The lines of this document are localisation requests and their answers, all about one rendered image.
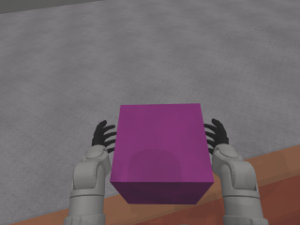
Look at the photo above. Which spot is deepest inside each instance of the robot left hand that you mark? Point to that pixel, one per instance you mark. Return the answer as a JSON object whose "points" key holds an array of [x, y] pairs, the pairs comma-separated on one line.
{"points": [[99, 137]]}

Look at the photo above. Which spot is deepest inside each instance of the right robot forearm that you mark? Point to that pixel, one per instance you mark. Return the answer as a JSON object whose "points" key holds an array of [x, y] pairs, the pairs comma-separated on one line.
{"points": [[239, 188]]}

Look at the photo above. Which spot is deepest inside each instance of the carton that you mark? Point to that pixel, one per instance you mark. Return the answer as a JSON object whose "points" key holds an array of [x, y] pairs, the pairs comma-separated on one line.
{"points": [[161, 154]]}

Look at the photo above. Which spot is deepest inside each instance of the robot right hand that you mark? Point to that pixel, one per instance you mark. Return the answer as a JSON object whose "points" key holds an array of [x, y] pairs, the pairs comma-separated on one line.
{"points": [[220, 136]]}

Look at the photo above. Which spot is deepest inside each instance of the left robot forearm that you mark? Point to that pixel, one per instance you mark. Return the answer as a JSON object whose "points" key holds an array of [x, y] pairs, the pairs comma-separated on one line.
{"points": [[87, 190]]}

